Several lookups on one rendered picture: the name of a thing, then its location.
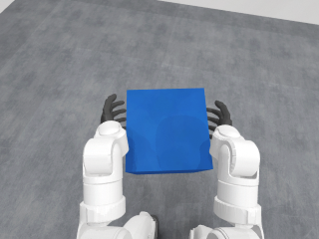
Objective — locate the robot right upper arm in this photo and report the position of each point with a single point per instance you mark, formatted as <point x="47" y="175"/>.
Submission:
<point x="232" y="233"/>

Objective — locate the robot left forearm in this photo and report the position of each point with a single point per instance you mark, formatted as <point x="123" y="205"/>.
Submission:
<point x="103" y="199"/>

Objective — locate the robot left upper arm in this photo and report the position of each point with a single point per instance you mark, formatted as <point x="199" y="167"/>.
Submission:
<point x="106" y="232"/>

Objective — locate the carton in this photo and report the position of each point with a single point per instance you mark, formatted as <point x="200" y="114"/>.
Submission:
<point x="167" y="131"/>

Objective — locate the left robot thigh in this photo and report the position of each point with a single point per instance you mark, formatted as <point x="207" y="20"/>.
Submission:
<point x="141" y="227"/>

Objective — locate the right robot hand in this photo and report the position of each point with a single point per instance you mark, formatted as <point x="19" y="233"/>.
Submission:
<point x="223" y="114"/>

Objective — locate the left robot hand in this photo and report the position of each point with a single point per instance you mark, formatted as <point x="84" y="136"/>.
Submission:
<point x="108" y="113"/>

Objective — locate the robot right forearm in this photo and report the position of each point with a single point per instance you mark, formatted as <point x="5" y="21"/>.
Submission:
<point x="238" y="179"/>

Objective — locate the robot thigh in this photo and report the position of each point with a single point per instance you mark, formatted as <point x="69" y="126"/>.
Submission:
<point x="199" y="232"/>
<point x="141" y="227"/>

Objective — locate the right robot thigh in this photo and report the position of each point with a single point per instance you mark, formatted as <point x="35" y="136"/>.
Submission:
<point x="199" y="232"/>

